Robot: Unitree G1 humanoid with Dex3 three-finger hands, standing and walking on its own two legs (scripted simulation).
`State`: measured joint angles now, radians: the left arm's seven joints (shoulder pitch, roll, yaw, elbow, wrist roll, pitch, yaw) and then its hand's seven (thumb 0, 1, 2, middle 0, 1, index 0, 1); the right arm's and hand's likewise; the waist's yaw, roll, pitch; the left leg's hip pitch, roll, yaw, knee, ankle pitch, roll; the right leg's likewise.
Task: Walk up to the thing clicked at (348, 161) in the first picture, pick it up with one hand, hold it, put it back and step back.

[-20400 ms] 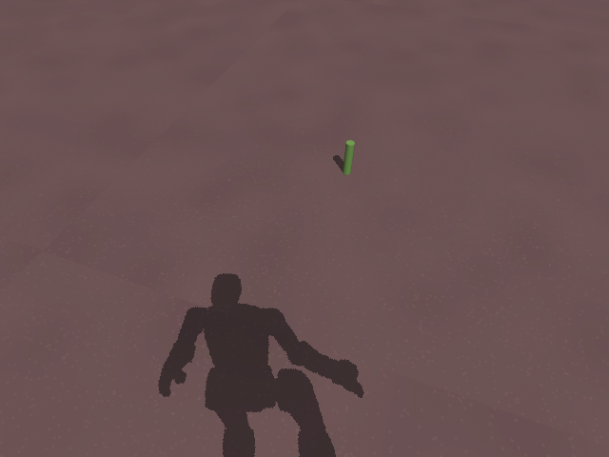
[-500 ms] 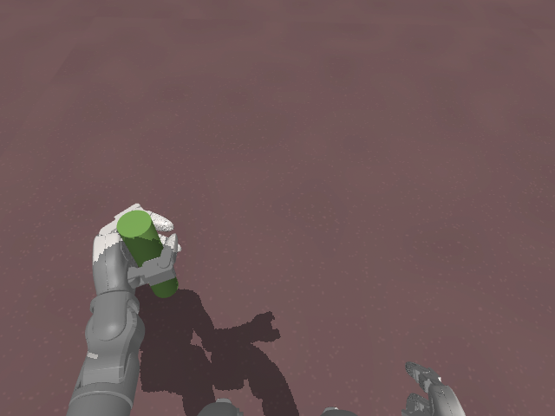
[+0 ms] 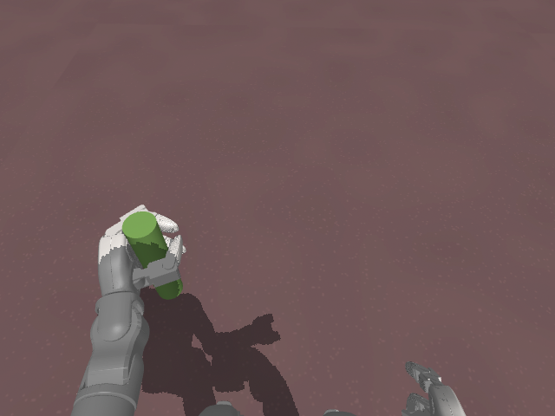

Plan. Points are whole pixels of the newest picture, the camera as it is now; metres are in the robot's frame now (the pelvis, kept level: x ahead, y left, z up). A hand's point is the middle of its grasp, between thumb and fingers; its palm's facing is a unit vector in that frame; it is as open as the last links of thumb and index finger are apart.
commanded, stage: hold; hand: left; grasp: from the side
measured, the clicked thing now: (157, 260) +0.33 +0.18 +0.03
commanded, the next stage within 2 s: crouch in 1.66 s
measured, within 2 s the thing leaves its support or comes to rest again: neither
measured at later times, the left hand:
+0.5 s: hand (160, 251) +0.33 +0.17 +0.05, palm faces +0.22 -0.97 -0.01, open 5.2 cm
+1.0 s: hand (160, 253) +0.32 +0.17 +0.05, palm faces +0.22 -0.97 -0.02, open 5.3 cm
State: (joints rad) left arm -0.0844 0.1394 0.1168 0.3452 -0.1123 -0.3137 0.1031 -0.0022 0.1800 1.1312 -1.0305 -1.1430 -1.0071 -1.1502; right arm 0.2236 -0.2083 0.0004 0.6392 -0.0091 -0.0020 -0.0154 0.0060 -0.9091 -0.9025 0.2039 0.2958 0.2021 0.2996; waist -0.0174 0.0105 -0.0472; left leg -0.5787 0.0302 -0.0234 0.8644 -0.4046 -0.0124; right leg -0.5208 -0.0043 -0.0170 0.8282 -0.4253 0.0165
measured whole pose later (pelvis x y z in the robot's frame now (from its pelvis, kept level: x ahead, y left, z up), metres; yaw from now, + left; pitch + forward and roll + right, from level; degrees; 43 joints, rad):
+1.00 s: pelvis +0.00 +0.00 +0.00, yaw +0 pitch +6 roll -1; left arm -0.08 0.15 0.13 0.35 -0.12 -0.32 0.09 0.00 0.18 1.13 -1.03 -1.15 -1.00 -1.16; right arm 0.22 -0.21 0.00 0.64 0.00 0.00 -0.01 0.01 -0.91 -0.91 0.20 0.30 0.20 0.30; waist -0.02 0.01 -0.04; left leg -0.57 0.03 -0.02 0.86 -0.40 -0.01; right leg -0.51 0.00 -0.02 0.82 -0.42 0.02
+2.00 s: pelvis -0.01 +0.00 +0.00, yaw +0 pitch +8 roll -1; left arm -0.13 0.14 0.16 0.45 -0.11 -0.38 0.08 0.00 0.18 1.13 -1.03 -1.15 -1.00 -1.16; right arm 0.21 -0.21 -0.01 0.65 -0.01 -0.01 -0.01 0.01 -0.89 -0.90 0.20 0.30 0.20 0.30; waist -0.02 0.00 -0.05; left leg -0.63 0.03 -0.03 0.89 -0.40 -0.01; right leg -0.57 0.00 -0.02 0.86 -0.42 0.01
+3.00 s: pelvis -0.09 +0.00 -0.36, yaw -6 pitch +31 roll -5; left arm -0.65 0.42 0.54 1.10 -0.10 -0.79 -0.10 0.00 0.17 1.15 -1.04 -1.14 -1.02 -1.15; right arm 0.06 -0.26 0.05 0.74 -0.12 0.02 0.09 0.00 -0.92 -0.91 0.20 0.30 0.20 0.30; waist -0.11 -0.04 -0.11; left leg -2.13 0.03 -0.12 2.25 -0.67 -0.04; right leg -2.06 0.04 -0.06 2.22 -0.71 0.01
